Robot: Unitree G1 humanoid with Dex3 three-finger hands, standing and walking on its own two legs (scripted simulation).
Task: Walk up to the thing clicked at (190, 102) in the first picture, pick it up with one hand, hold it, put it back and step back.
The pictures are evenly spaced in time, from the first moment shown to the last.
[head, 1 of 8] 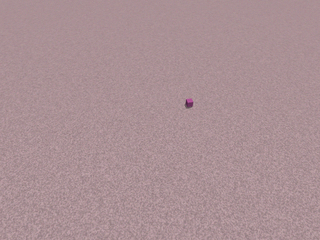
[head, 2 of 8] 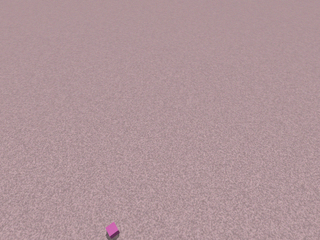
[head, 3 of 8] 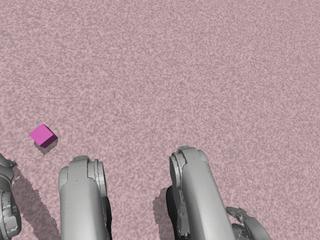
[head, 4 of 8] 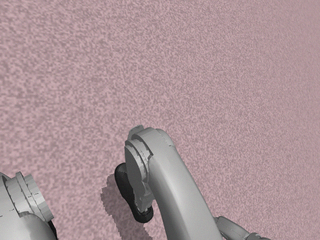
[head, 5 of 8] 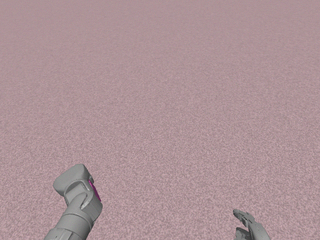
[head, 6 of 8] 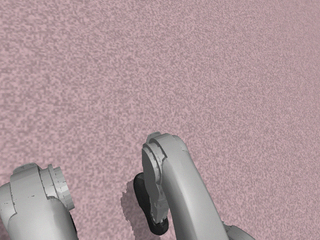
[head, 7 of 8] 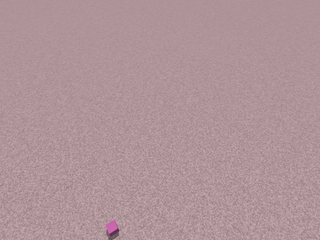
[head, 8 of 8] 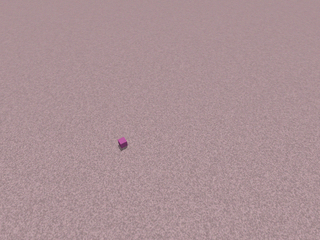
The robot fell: no
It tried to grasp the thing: yes
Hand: left
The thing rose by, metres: 0.67
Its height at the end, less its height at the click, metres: +0.00
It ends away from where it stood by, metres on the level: 0.02
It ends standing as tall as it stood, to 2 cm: yes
